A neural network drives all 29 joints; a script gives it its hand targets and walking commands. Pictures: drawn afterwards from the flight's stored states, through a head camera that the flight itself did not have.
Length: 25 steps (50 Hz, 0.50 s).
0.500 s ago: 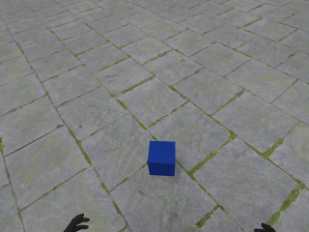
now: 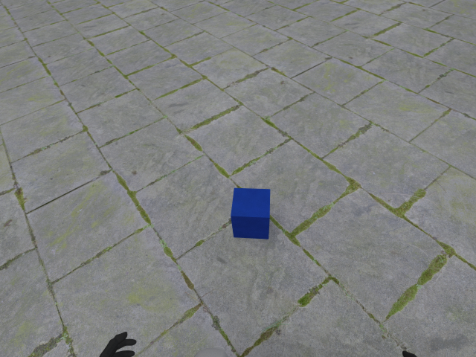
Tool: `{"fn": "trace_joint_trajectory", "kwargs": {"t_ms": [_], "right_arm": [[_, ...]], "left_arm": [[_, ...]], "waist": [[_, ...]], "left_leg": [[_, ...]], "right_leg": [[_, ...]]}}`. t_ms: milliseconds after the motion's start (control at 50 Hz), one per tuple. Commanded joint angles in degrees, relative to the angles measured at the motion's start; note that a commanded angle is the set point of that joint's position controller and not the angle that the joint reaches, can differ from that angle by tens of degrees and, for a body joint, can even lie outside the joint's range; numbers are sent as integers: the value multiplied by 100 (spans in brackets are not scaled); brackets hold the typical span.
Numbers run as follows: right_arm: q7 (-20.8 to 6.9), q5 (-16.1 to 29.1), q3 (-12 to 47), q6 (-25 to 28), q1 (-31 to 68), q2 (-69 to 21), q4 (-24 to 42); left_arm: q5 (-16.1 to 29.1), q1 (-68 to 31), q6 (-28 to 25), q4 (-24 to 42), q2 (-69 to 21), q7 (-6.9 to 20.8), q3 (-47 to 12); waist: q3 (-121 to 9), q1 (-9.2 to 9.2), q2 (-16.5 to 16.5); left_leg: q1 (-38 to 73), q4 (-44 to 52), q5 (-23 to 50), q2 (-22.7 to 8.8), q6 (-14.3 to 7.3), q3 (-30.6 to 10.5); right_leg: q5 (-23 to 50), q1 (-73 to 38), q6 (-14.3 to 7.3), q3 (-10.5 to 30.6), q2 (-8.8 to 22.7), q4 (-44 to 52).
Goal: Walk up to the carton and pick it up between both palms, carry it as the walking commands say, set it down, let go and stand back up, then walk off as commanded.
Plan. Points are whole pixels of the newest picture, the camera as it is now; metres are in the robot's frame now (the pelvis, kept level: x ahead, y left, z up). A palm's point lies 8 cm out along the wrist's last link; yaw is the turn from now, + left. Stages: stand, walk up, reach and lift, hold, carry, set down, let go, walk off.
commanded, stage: walk off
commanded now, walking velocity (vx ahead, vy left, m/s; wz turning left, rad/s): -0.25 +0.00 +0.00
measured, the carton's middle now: (251, 213) +0.83 +0.05 -0.67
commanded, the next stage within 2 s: none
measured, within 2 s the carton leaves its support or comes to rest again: neither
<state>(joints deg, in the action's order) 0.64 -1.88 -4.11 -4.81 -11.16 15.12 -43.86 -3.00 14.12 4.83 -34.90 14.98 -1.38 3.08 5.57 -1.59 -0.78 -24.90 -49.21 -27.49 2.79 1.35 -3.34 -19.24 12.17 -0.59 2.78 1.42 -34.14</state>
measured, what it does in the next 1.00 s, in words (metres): walks backwards: left foot, then right foot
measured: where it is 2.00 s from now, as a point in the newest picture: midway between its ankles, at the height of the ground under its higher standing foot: outside the picture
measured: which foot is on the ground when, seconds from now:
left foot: up 0.00-0.30, down 0.32-0.74, up 0.76-1.00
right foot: down 0.00-0.32, up 0.34-0.72, down 0.74-1.00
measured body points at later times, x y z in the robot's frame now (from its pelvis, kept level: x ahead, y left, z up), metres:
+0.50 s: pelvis -0.18 +0.03 +0.00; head -0.15 +0.07 +0.45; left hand -0.08 +0.32 -0.12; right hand -0.06 -0.24 -0.10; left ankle -0.18 +0.15 -0.73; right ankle -0.20 -0.10 -0.64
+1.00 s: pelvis -0.34 -0.02 +0.01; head -0.31 -0.05 +0.46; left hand -0.25 +0.26 -0.08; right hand -0.22 -0.29 -0.13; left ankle -0.41 +0.14 -0.64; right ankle -0.29 -0.13 -0.73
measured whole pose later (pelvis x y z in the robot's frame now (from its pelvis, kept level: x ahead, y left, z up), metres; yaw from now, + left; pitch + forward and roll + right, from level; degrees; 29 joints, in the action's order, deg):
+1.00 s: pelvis -0.34 -0.02 +0.01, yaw +3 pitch -1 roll +4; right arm 0.6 -1.9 -4.1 -4.8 -10.9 17.2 -44.9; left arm -2.9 14.2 4.5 -36.6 14.3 -1.2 3.1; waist 4.9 -1.4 0.4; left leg -21.8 -62.9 -27.0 4.8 2.2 -4.3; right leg -11.6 17.3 -0.2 3.5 2.8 -29.7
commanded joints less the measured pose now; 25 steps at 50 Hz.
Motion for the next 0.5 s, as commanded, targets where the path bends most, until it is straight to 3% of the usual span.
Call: {"fn": "trace_joint_trajectory", "kwargs": {"t_ms": [0,40,60,80,100,120,140,160,180,220,240,260,280,300,320,340,360,380,400,420,440,460,480], "right_arm": [[-47,142,-174,-27,-164,613,200],[-46,106,-158,-23,-239,629,183],[-62,110,-142,-9,-9,620,236],[-37,103,-126,-10,260,633,309],[-39,150,-114,-19,207,622,355],[-53,160,-67,-9,126,498,338],[-55,187,33,-18,8,247,275],[-31,217,7,-33,-148,450,222],[-24,239,-54,-6,-4,602,234],[54,202,-74,-5,-438,560,28],[9,172,-85,50,-555,605,8],[19,64,-178,76,-726,1053,72],[-8,39,-268,97,-527,1603,282],[-16,6,-194,58,-517,1365,268],[-1,-40,-63,97,-37,1012,399],[-10,-63,-65,143,417,1157,438],[20,-45,-161,155,827,1272,423],[-10,5,-91,130,762,842,415],[-33,22,-96,92,686,843,455],[26,27,-134,107,573,948,478],[56,76,-101,170,242,754,422],[52,84,-101,169,81,780,342],[55,119,-135,199,-188,787,277]], "left_arm": [[141,-715,-116,58,984,-59,269],[151,-492,-119,11,840,-67,233],[162,-389,-100,49,694,-74,173],[150,-203,-97,40,640,-76,156],[165,-52,-111,-6,752,-44,206],[198,92,-97,-109,912,-50,233],[161,102,-87,-186,1033,-42,275],[203,-18,-70,-124,926,-10,265],[208,-49,-58,-169,847,2,249],[189,174,-51,-286,709,-6,191],[236,44,-39,-187,812,46,232],[226,228,-43,-139,635,76,254],[194,-24,-8,-5,649,-6,270],[195,-137,21,-54,618,-24,274],[146,143,-9,-203,811,45,351],[215,-207,-15,-146,540,21,284],[242,-66,-42,-227,685,-2,326],[219,12,7,-429,795,-21,315],[272,14,9,-447,720,-25,318],[230,-96,45,-354,777,-25,340],[229,-71,54,-304,766,-49,337],[232,-41,27,-368,742,-46,301],[240,-130,28,-320,544,-28,263]], "waist": [[-324,326,-688],[-237,241,-880],[-157,120,-1126],[-209,-72,-1025],[-558,-101,-1144],[-728,-135,-1346],[-700,-65,-1252],[-825,-17,-1422],[-738,-28,-1228],[-726,73,-1160],[-676,274,-856],[-388,278,187],[-309,324,1703],[-184,393,1273],[-313,62,994],[-76,76,1225],[-13,-98,1070],[81,-56,1061],[117,-1,1203],[-64,99,1199],[-161,142,978],[-364,150,909],[-758,324,954]], "left_leg": [[333,-2638,157,244,-19,-329],[-4,-2195,191,210,64,-105],[-54,-1847,102,186,124,104],[-163,-1407,54,114,177,294],[-208,-1053,-143,88,233,274],[116,-633,-77,-145,222,442],[240,76,-382,-176,215,448],[544,523,-409,-214,187,518],[783,999,-354,-279,141,438],[1209,2089,47,-66,94,577],[1614,2778,989,-291,24,372],[1712,3066,1266,-1065,-227,-766],[1045,3257,2787,-2748,-724,-2669],[76,3215,2588,-2498,-891,-2034],[-185,3126,2809,-2414,-704,-1817],[-560,3128,3037,-2000,-916,-1172],[-344,3089,2838,-1576,-746,-914],[-49,3038,2712,-1351,-645,-754],[-14,2959,3064,-1305,-579,-741],[382,2889,2871,-1497,-796,-854],[729,2711,3527,-1653,-1018,-1055],[1335,2540,3718,-1621,-1013,-1146],[2155,2546,3755,-1715,-1018,-1191]], "right_leg": [[2110,1301,-531,660,1095,1463],[1711,795,-546,726,1083,1465],[2010,678,-637,708,1065,1422],[1881,419,-693,871,1096,1409],[1630,-189,-675,991,1135,1427],[1587,-197,-726,1082,1269,1564],[1720,-217,-774,1188,1275,1513],[1732,-310,-786,1201,1387,1448],[2109,-179,-725,1219,1333,1445],[1780,-110,-627,1103,1140,1221],[1610,394,-340,731,939,797],[549,1281,8,303,371,-78],[-1661,1964,286,-328,-427,-1623],[-1721,1547,311,547,-396,-2788],[-1528,1533,213,725,-598,-3651],[-1228,1375,95,789,-730,-3684],[-916,1379,99,852,-657,-3770],[-753,1522,151,601,-680,-4253],[-744,1555,224,458,-724,-4301],[-621,1641,256,383,-760,-4328],[-637,1738,249,295,-757,-4153],[-800,1912,274,404,-797,-4150],[-817,2083,345,283,-678,-3693]]}}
